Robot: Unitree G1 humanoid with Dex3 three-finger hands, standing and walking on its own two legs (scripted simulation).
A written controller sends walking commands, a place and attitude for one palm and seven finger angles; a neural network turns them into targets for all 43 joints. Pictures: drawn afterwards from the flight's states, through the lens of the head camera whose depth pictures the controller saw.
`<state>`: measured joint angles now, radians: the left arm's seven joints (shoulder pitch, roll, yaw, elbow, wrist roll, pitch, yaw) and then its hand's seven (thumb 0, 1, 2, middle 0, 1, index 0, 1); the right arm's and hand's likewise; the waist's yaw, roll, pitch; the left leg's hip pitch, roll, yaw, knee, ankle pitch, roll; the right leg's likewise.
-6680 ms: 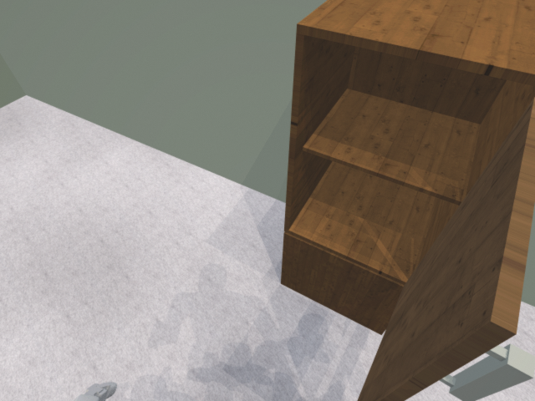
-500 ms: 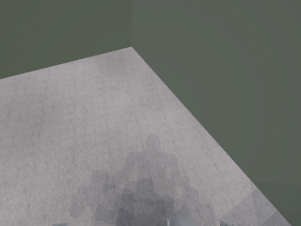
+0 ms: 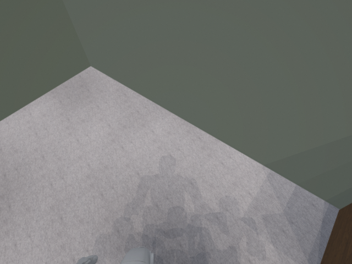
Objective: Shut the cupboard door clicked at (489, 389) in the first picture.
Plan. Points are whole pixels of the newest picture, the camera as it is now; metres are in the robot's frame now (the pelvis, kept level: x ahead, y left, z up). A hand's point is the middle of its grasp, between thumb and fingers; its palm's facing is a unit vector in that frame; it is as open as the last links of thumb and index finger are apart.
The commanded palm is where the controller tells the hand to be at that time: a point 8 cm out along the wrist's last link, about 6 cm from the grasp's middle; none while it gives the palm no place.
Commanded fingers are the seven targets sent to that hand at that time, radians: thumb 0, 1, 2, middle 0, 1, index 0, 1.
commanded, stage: turn to face it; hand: left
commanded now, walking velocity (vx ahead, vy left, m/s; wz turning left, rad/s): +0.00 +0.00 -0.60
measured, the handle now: out of the picture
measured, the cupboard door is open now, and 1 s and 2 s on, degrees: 43 43 43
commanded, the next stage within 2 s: none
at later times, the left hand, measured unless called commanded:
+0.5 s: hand out of the picture +0.10 +0.25 -0.17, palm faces -0.24 -0.95 -0.22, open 7.4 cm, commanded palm none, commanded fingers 0.00 0.90 0.90 -0.20 -0.30 -0.20 -0.30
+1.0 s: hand out of the picture +0.12 +0.12 -0.15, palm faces -0.55 -0.80 -0.26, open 7.4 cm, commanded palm none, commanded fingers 0.00 0.90 0.90 -0.20 -0.30 -0.20 -0.30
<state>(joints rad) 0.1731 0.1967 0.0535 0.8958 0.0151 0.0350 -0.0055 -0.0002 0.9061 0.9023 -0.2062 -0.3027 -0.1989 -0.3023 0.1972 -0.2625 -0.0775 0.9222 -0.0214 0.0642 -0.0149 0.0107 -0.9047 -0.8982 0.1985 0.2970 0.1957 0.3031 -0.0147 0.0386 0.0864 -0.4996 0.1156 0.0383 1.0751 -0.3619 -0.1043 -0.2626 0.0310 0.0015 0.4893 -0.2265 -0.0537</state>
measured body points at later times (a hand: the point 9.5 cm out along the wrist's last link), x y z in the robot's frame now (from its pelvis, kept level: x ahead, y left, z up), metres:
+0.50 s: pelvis -0.03 +0.05 +0.00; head +0.01 +0.07 +0.45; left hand +0.11 +0.30 -0.15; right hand -0.01 -0.21 -0.12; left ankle +0.00 +0.15 -0.74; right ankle -0.09 -0.09 -0.66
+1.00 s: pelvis -0.07 +0.01 +0.00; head -0.05 -0.03 +0.45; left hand +0.15 +0.16 -0.13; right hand -0.17 -0.25 -0.15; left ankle +0.02 +0.14 -0.68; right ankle -0.12 -0.08 -0.74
